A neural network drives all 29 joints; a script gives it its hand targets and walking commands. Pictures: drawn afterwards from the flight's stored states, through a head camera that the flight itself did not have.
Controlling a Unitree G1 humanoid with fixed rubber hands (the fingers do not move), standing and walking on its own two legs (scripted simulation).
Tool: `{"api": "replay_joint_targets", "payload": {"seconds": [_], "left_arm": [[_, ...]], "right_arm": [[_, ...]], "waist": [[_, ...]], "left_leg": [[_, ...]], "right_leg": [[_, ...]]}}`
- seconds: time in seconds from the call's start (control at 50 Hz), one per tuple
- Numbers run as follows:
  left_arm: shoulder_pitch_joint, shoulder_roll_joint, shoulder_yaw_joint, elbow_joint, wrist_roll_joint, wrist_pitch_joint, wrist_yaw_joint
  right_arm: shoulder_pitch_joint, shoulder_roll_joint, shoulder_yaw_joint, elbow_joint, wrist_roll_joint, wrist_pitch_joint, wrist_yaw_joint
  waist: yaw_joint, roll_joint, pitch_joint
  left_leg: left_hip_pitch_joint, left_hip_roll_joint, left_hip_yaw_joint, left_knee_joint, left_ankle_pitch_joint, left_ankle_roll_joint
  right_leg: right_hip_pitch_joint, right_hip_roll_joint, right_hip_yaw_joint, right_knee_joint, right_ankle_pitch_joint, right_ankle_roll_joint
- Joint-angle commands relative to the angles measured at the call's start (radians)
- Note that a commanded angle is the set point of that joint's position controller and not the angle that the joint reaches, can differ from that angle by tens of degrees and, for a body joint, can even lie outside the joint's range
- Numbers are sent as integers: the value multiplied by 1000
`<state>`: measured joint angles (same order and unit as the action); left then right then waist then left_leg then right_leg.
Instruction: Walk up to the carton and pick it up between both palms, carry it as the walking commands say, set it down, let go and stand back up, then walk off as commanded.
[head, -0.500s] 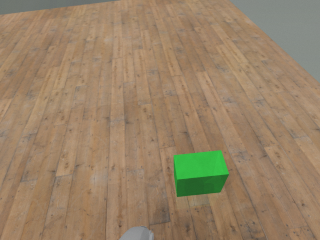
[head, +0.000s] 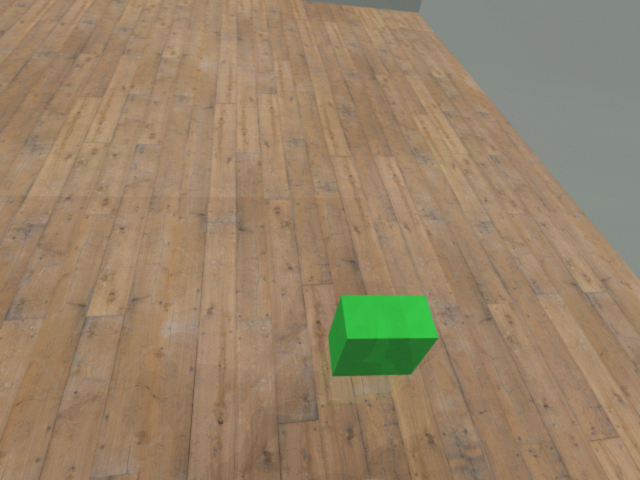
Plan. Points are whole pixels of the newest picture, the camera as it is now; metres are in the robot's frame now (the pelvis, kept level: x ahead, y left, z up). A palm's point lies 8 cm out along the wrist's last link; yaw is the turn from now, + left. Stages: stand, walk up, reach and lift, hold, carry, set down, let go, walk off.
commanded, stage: walk off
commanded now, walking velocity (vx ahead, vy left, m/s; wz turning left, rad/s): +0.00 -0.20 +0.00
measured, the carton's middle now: (377, 337) +0.66 -0.29 -0.65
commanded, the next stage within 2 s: none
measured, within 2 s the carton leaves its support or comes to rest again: neither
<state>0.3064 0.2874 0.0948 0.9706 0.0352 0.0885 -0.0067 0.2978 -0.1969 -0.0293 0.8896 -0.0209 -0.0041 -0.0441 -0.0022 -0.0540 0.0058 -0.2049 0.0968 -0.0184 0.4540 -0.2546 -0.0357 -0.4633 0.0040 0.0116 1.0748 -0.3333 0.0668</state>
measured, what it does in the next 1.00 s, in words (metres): steps to the right: right foot, then left foot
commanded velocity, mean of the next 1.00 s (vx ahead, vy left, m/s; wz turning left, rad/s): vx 0.00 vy -0.20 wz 0.00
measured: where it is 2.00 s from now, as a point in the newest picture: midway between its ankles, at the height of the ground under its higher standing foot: outside the picture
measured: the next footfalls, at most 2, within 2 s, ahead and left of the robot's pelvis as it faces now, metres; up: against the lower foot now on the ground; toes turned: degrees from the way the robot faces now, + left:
right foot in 0.26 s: +0.00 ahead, -0.18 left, +0.00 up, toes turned -4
left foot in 0.66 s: -0.02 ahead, -0.05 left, +0.00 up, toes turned +9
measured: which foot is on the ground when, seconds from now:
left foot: down 0.00-0.26, up 0.28-0.64, down 0.66-1.00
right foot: up 0.00-0.24, down 0.26-0.66, up 0.68-1.00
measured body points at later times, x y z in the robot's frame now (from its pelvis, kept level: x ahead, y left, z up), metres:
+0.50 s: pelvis -0.04 -0.11 -0.01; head -0.02 -0.13 +0.44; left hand +0.03 +0.14 -0.14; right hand -0.01 -0.39 -0.15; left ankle -0.07 -0.01 -0.68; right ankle -0.04 -0.18 -0.75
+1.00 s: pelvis -0.05 -0.22 +0.00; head -0.02 -0.20 +0.45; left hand +0.03 +0.04 -0.15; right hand -0.06 -0.50 -0.13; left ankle -0.06 -0.06 -0.75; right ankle -0.04 -0.40 -0.70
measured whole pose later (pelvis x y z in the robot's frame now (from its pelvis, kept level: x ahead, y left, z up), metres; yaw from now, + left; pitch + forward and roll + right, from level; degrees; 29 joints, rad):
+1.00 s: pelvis -0.05 -0.22 +0.00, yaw +0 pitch +0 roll -3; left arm 0.22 0.26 0.05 0.89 0.02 0.09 -0.04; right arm 0.32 -0.25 -0.07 0.99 -0.04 0.01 -0.06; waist -0.05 0.01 0.06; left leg -0.21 0.17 0.10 0.45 -0.24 -0.06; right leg -0.39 -0.07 -0.01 0.76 -0.33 0.11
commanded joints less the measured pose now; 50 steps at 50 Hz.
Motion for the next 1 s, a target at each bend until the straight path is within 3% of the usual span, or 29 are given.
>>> {"api": "replay_joint_targets", "payload": {"seconds": [0.0, 0.08, 0.14, 0.18, 0.22, 0.24, 0.26, 0.28, 0.3, 0.32, 0.34, 0.36, 0.4, 0.5, 0.56, 0.6, 0.62, 0.64, 0.66, 0.68, 0.7, 0.72, 0.74, 0.76, 0.8, 0.84, 0.92, 0.98], "left_arm": [[-35, 41, 8, -62, -4, -1, 1], [-71, 22, 2, -92, -11, -1, -5], [-79, 17, -1, -114, -15, -7, -15], [-37, 20, -1, -112, -20, -13, -19], [61, 22, 1, -77, -14, -21, -16], [104, 59, 9, -65, 0, -32, -14], [120, 141, 21, -81, -1, -42, -18], [48, 221, 24, -111, -9, -43, -16], [27, 132, -2, -115, -3, -44, -16], [-23, 86, -21, -117, -5, -43, -11], [-80, 77, -27, -135, -1, -43, -6], [-102, 69, -31, -147, -6, -49, 5], [-88, 48, -44, -149, -6, -58, 15], [20, 41, -56, -92, 5, -50, 35], [22, 41, -60, -78, 7, -45, 33], [9, 46, -59, -67, -1, -42, 31], [11, 54, -55, -59, -10, -41, 32], [29, 28, -58, -69, -22, -47, 32], [9, 24, -52, -101, -17, -45, 31], [-56, 84, -34, -106, 20, -34, 22], [-46, 56, -29, -97, 13, -32, 11], [-5, 36, -28, -74, 7, -30, 5], [5, 34, -22, -72, 13, -29, -4], [29, 28, -18, -58, 14, -27, -11], [21, 15, -16, -63, 4, -22, -19], [-10, -11, -25, -79, -5, -15, -23], [-103, -25, -44, -129, -11, -5, -33], [-98, 9, -38, -145, -15, -8, -34]], "right_arm": [[99, -190, -45, -3, -5, -11, -17], [128, -232, -65, 16, -15, 1, -26], [104, -269, -86, 18, -20, 14, -31], [75, -283, -96, 18, -19, 24, -32], [48, -279, -96, 17, -5, 33, -33], [93, -239, -83, 22, -4, 31, -28], [124, -149, -61, 9, -27, 35, -24], [-8, -97, -43, -40, -6, 52, -44], [-61, -146, -55, -40, -1, 63, -51], [-30, -161, -64, -18, 0, 64, -41], [41, -163, -66, 19, -2, 62, -31], [80, -161, -67, 45, -10, 60, -22], [92, -148, -62, 61, -15, 54, -15], [-14, -101, -32, 23, 2, 53, -24], [4, -85, -20, 33, 15, 44, -35], [54, -72, -16, 53, 18, 36, -41], [103, -87, -19, 61, 13, 28, -42], [157, -171, -38, 62, -10, 18, -44], [141, -282, -64, 61, -7, 33, -46], [188, -224, -57, 87, -12, 34, -47], [122, -178, -45, 83, -9, 27, -43], [31, -166, -43, 57, -5, 22, -37], [-1, -164, -42, 49, 1, 14, -37], [-16, -155, -40, 41, 1, 6, -35], [16, -156, -41, 54, -3, -3, -30], [40, -175, -48, 67, -11, -6, -27], [81, -223, -74, 83, -25, 3, -17], [63, -274, -99, 79, -27, 18, -12]], "waist": [[-43, 285, 48], [-64, 304, 33], [-56, 312, 25], [-35, 317, 16], [18, 263, -1], [26, 136, -36], [26, -150, -78], [70, -355, -28], [71, -222, 26], [18, -148, 56], [-31, -105, 48], [-45, -83, 39], [-33, -63, 14], [24, -83, 32], [12, -48, 15], [-28, -11, 5], [-64, 18, 2], [-81, 181, -26], [-84, 411, 74], [-100, 239, 71], [-50, 172, 82], [-10, 134, 86], [5, 160, 82], [6, 177, 62], [-4, 179, 25], [-17, 216, 26], [-66, 314, 48], [-61, 343, 48]], "left_leg": [[104, 224, -198, -142, 298, 144], [105, 252, -233, -140, 296, 191], [49, 258, -232, -137, 297, 199], [-13, 250, -221, -129, 313, 175], [-130, 207, -169, -46, 264, 117], [-247, 135, -102, 59, 109, 76], [-355, 21, 28, 309, -273, 40], [-405, -65, 61, 510, -412, 38], [-363, -52, -21, 650, -358, 60], [-349, -56, -29, 704, -291, 74], [-335, -45, -7, 735, -232, 73], [-334, -30, 32, 769, -183, 65], [-323, -23, 73, 727, -166, 46], [-273, -40, 103, 434, -254, 62], [-166, -60, 119, 292, -238, 79], [-45, -55, 129, 102, -112, 85], [88, -12, 94, -68, 45, 85], [279, 206, -152, -193, -23, 113], [170, 511, -443, -252, 238, 288], [74, 487, -386, -228, 333, 332], [22, 410, -275, -224, 307, 307], [3, 339, -180, -223, 249, 246], [21, 291, -115, -210, 260, 202], [41, 251, -59, -185, 352, 184], [63, 235, -6, -145, 471, 174], [70, 216, 28, -128, 476, 159], [32, 209, 29, -145, 324, 157], [-16, 242, -7, -145, 290, 146]], "right_leg": [[-120, -24, 8, -49, -25, 30], [-67, -23, -18, -174, -97, 27], [22, -34, -22, -305, -124, 4], [137, -25, -44, -457, -83, -25], [359, 10, -98, -712, 93, -57], [530, -32, -50, -787, 132, -51], [579, -273, 186, -851, 26, -69], [308, -349, 243, -880, 61, -198], [209, -297, 193, -889, 47, -224], [169, -246, 131, -872, 93, -208], [192, -206, 82, -849, 170, -195], [226, -190, 58, -827, 272, -209], [271, -178, 49, -802, 371, -234], [336, -216, 133, -783, 322, -291], [311, -228, 165, -769, 393, -300], [267, -200, 144, -736, 394, -269], [181, -174, 120, -716, 329, -219], [-1, -104, 56, -547, 142, -139], [-182, 42, -121, -266, -229, -77], [-119, 0, 12, -49, -215, -64], [-107, 3, 66, 40, -128, -49], [-99, -3, 87, 63, -59, -35], [-109, -1, 88, 74, -8, -24], [-102, 14, 73, 89, 20, -5], [-88, 23, 53, 90, 32, 26], [-79, 0, 22, -6, 40, 47], [9, -48, -73, -267, 12, 57], [115, -50, -100, -422, -23, 29]]}}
